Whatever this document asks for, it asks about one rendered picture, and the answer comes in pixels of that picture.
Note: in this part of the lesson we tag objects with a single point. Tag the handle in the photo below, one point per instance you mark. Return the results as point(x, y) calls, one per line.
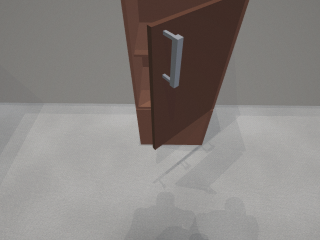
point(176, 58)

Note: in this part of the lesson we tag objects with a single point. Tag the cupboard door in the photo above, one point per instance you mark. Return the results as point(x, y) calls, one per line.
point(208, 31)

